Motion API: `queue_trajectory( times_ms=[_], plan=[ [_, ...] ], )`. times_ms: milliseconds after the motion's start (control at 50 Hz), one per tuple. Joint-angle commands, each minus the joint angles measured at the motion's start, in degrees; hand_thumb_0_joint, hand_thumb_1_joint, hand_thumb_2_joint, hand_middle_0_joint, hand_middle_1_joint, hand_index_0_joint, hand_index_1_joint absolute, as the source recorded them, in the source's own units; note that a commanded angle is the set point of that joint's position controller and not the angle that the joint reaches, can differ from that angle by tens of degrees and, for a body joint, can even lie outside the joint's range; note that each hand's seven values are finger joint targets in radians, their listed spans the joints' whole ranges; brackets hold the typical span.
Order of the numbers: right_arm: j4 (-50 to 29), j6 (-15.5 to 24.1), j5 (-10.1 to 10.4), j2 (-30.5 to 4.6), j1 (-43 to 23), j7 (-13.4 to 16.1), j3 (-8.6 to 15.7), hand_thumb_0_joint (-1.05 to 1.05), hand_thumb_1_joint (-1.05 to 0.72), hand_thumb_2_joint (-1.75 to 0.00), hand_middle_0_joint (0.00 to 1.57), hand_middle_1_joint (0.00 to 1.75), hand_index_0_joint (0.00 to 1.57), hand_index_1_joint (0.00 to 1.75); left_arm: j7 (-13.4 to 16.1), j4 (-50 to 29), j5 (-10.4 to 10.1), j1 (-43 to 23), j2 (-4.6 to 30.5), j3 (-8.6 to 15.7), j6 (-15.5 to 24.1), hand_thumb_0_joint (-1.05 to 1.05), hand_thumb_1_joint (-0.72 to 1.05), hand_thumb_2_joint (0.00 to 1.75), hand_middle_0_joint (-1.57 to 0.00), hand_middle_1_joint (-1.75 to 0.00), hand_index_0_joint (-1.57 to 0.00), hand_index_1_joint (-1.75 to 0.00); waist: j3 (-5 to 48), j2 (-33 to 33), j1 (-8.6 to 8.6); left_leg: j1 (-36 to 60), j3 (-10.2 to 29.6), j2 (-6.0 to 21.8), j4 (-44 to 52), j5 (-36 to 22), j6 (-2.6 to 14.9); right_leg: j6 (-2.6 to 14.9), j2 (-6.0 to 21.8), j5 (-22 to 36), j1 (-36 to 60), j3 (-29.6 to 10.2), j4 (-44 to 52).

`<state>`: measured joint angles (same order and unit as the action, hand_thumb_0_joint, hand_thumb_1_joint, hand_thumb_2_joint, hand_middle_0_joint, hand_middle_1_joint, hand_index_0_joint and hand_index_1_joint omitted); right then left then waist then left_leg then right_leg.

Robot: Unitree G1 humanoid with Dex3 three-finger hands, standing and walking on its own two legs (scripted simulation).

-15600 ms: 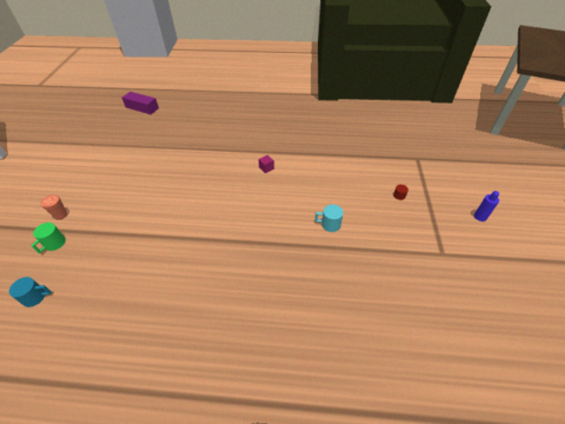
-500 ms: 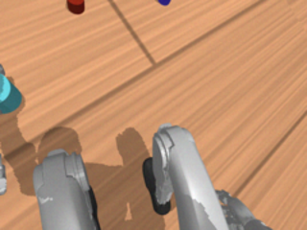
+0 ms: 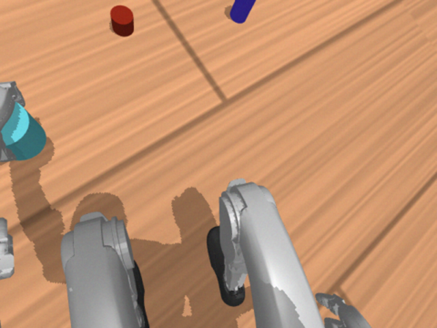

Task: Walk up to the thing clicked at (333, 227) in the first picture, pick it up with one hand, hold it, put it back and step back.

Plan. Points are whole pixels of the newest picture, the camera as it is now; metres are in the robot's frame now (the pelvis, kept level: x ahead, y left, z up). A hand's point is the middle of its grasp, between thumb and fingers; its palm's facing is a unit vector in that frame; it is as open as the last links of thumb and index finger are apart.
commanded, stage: lift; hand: left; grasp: from above
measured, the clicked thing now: (1, 135) +0.49 +0.31 -0.19
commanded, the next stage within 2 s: hold in 1.56 s
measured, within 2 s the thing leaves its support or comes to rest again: neither
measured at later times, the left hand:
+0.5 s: hand out of the picture +0.42 +0.30 -0.03, palm faces -0.46 -0.09 -0.88, open 11.5 cm
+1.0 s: hand out of the picture +0.35 +0.27 +0.18, palm faces -0.49 -0.12 -0.86, open 11.5 cm
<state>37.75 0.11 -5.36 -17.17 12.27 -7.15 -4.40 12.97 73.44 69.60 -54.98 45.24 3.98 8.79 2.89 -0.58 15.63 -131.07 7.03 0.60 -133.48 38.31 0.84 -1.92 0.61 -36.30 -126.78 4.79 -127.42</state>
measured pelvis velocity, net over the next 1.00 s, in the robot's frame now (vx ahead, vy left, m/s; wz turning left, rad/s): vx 0.03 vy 0.00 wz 0.10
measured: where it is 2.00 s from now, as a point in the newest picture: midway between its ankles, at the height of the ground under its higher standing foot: (183, 297)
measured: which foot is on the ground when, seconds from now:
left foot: down 0.00-1.00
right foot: down 0.00-1.00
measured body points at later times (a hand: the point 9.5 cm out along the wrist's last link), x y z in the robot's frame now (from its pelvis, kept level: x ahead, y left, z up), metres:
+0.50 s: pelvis +0.01 +0.00 +0.10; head +0.21 +0.06 +0.49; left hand +0.44 +0.30 +0.02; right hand +0.11 -0.27 -0.01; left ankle +0.08 +0.12 -0.32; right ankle +0.11 -0.13 -0.32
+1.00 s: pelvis +0.03 +0.00 +0.28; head +0.14 +0.03 +0.71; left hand +0.37 +0.28 +0.23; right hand +0.16 -0.25 +0.16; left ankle +0.08 +0.12 -0.32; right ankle +0.11 -0.13 -0.32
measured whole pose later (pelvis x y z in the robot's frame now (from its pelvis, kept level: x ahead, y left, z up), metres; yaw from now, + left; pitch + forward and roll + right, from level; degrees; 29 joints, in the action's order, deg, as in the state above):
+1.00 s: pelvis +0.03 +0.00 +0.28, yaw +5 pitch +21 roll -3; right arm 39.4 -1.7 1.9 -13.8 12.5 2.2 1.0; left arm 4.1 43.4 57.0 -19.7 26.9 -7.4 -0.5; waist 9.2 -2.5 5.3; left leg -69.8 1.3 2.2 -80.1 31.9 0.5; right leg -1.4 0.1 -29.7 -68.4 1.4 -76.6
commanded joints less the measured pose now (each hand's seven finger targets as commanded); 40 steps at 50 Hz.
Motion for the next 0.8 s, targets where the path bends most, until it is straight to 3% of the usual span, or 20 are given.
queue_trajectory(
  times_ms=[0,100,160,220,240,280,300,320,360,420,520,580,600,640,660,700,720,740,780],
  plan=[
    [-0.6,0.0,1.0,-14.0,11.8,1.2,5.5,0.00,-0.92,-0.91,0.20,0.30,0.20,0.30,0.5,-13.3,-3.6,-22.0,15.4,1.6,-1.8,0.00,0.53,1.16,-0.89,-1.07,-0.91,-1.06,45.7,-22.4,-1.21,36.8,-4.3,-1.1,18.2,-11.2,0.48,4.40,-1.8,11.8,21.2,2.9,13.5],
    [-1.3,-1.0,1.7,-13.9,12.1,1.8,6.7,0.00,-0.92,-0.91,0.20,0.30,0.20,0.30,-2.1,-17.6,-4.2,-18.3,15.7,2.1,-2.1,0.00,0.53,1.14,-0.90,-1.05,-0.91,-1.04,45.8,-19.9,-2.99,37.7,-4.6,-1.4,20.2,-11.5,0.60,4.61,-1.6,11.4,23.6,1.9,15.9],
    [-2.3,-1.2,2.3,-13.1,12.3,2.0,7.3,0.00,-0.92,-0.91,0.20,0.30,0.20,0.30,-3.5,-21.6,-6.0,-14.8,13.2,1.5,-2.2,0.00,0.56,1.17,-0.93,-1.05,-0.94,-1.05,46.3,-19.0,-3.21,40.2,-4.2,-1.2,22.3,-12.0,0.69,4.26,-1.4,11.8,25.1,1.5,17.9],
    [-3.1,-1.5,2.9,-13.3,12.1,2.4,8.0,0.00,-0.92,-0.91,0.20,0.30,0.20,0.30,-4.3,-25.6,-7.4,-13.2,14.9,3.0,-2.3,0.00,0.53,1.18,-0.90,-1.08,-0.91,-1.07,47.6,-17.1,-4.22,42.1,-3.8,-1.2,23.9,-12.1,0.84,4.15,-1.2,11.6,26.7,0.9,19.8],
    [-3.8,-1.6,3.0,-12.5,11.7,2.6,8.2,0.00,-0.92,-0.91,0.20,0.30,0.20,0.30,-4.6,-30.0,-8.2,-13.8,13.9,2.5,-2.0,0.00,0.51,1.19,-0.89,-1.09,-0.90,-1.08,49.7,-18.3,-4.56,43.1,-4.3,-1.1,25.1,-11.6,0.97,3.97,-1.3,11.6,28.5,0.5,20.8],
    [-3.9,-1.9,3.2,-12.9,11.3,2.9,8.6,0.00,-0.92,-0.91,0.20,0.30,0.20,0.30,-5.0,-29.5,-8.1,-9.5,13.9,3.1,-2.5,0.00,0.52,1.19,-0.90,-1.06,-0.90,-1.06,47.2,-16.8,-5.19,44.4,-3.3,-1.1,27.0,-10.3,0.76,4.05,-1.1,10.2,28.0,0.5,22.2],
    [-4.4,-1.9,3.3,-12.3,10.8,3.0,8.6,0.00,-0.92,-0.91,0.20,0.30,0.20,0.30,-5.2,-32.5,-8.9,-9.1,11.5,2.0,-2.3,0.00,0.52,1.19,-0.90,-1.04,-0.90,-1.04,47.0,-18.0,-5.16,45.5,-3.3,-1.0,28.1,-10.7,0.64,4.00,-1.0,10.5,28.3,0.4,22.7],
    [-4.7,-1.9,3.6,-12.0,10.7,3.3,8.8,0.00,-0.92,-0.91,0.20,0.30,0.20,0.30,-5.3,-35.7,-9.2,-10.1,12.0,2.2,-2.3,0.00,0.51,1.20,-0.90,-1.08,-0.90,-1.07,50.5,-18.3,-5.61,48.1,-3.4,-0.7,29.0,-11.6,0.84,3.82,-1.3,11.4,30.0,0.2,23.3],
    [-5.3,-2.1,3.9,-11.9,10.0,3.6,9.4,0.00,-0.92,-0.91,0.20,0.30,0.20,0.30,-5.5,-37.5,-9.7,-6.7,11.3,2.2,-2.9,0.00,0.50,1.19,-0.87,-1.09,-0.88,-1.08,50.2,-18.5,-6.31,50.9,-2.6,-0.5,31.4,-11.9,0.62,3.72,-1.3,11.4,30.8,0.1,24.5],
    [-5.4,-2.2,4.2,-11.5,9.3,4.1,9.6,0.00,-0.91,-0.90,0.20,0.30,0.20,0.30,-5.7,-39.8,-11.0,-2.8,9.1,1.8,-4.2,0.00,0.54,1.21,-0.89,-1.11,-0.90,-1.09,48.1,-17.9,-6.51,54.5,-1.6,-0.3,35.4,-11.6,0.44,3.41,-1.2,11.4,33.0,0.1,27.5],
    [-5.8,-2.5,5.0,-10.5,7.3,5.5,9.8,0.00,-0.90,-0.90,0.20,0.30,0.20,0.30,-5.5,-44.8,-12.1,-0.9,8.1,1.4,-6.4,0.00,0.51,1.24,-0.86,-1.12,-0.87,-1.11,48.0,-15.6,-7.06,60.0,-2.4,-0.2,40.7,-10.8,0.61,3.09,-1.4,11.0,40.0,-0.5,33.9],
    [-5.2,-2.4,5.3,-9.6,6.2,6.4,9.6,0.00,-0.90,-0.90,0.20,0.30,0.20,0.30,-6.2,-45.3,-13.2,2.8,4.3,-0.9,-7.7,0.00,0.48,1.26,-0.84,-1.12,-0.85,-1.12,44.2,-15.2,-7.24,62.9,-2.6,0.0,44.7,-10.3,0.57,2.84,-1.4,10.8,43.7,-0.9,37.9],
    [-5.1,-2.4,5.5,-9.9,5.9,6.6,9.7,0.00,-0.90,-0.90,0.20,0.30,0.20,0.30,-6.2,-45.1,-13.0,4.3,5.3,0.0,-8.1,0.00,0.47,1.25,-0.83,-1.13,-0.83,-1.12,44.5,-14.4,-7.95,64.6,-1.9,0.0,46.4,-10.6,0.47,2.85,-1.4,11.0,45.2,-0.9,38.7],
    [-5.1,-2.4,5.8,-9.1,5.4,7.0,9.5,0.00,-0.90,-0.90,0.20,0.30,0.20,0.30,-6.7,-45.6,-13.0,6.8,2.7,-1.7,-8.7,0.00,0.46,1.23,-0.82,-1.13,-0.83,-1.12,43.4,-13.3,-8.04,66.8,-2.8,0.0,48.2,-12.9,0.53,2.86,-1.6,12.1,48.1,-1.1,41.5],
    [-5.1,-2.4,6.0,-9.1,5.0,7.3,9.3,0.00,-0.90,-0.90,0.20,0.30,0.20,0.30,-6.7,-46.1,-13.1,8.1,3.6,-0.9,-9.0,0.00,0.46,1.23,-0.82,-1.13,-0.82,-1.12,43.7,-12.6,-9.01,68.5,-2.4,0.1,50.0,-13.2,0.44,2.84,-1.6,12.4,50.2,-1.1,42.6],
    [-5.0,-2.5,6.3,-8.3,4.4,7.7,9.3,0.00,-0.90,-0.90,0.20,0.30,0.20,0.30,-6.7,-47.2,-13.7,10.3,2.1,-1.6,-9.4,0.00,0.44,1.23,-0.80,-1.13,-0.81,-1.12,43.3,-10.7,-9.17,70.8,-3.9,-0.2,51.3,-15.3,0.79,2.80,-1.7,13.8,54.6,-1.8,46.4],
    [-4.7,-2.4,6.4,-7.8,4.6,7.9,9.0,0.00,-0.90,-0.90,0.20,0.30,0.20,0.30,-6.8,-46.2,-13.6,11.1,-0.1,-3.1,-9.7,0.00,0.43,1.24,-0.80,-1.14,-0.81,-1.13,40.2,-9.9,-8.32,70.1,-4.0,-0.3,52.4,-15.5,0.80,2.72,-1.7,14.2,55.9,-2.0,47.8],
    [-4.6,-2.4,6.5,-7.9,4.1,8.2,9.2,0.00,-0.90,-0.90,0.20,0.30,0.20,0.30,-6.8,-46.8,-14.1,12.0,0.4,-2.2,-9.8,0.00,0.45,1.21,-0.80,-1.13,-0.82,-1.12,39.1,-8.8,-9.04,71.1,-4.0,-0.1,54.2,-14.6,0.78,2.68,-1.6,13.7,57.5,-2.2,49.3],
    [-4.3,-2.1,6.7,-7.5,3.7,8.7,9.1,0.00,-0.90,-0.90,0.20,0.30,0.20,0.30,-6.8,-44.7,-14.2,14.9,-1.0,-2.7,-10.2,0.00,0.45,1.22,-0.81,-1.11,-0.82,-1.10,36.0,-8.3,-9.35,73.5,-3.7,0.1,57.9,-13.5,0.52,2.64,-1.8,12.9,60.3,-2.3,52.3]
  ],
)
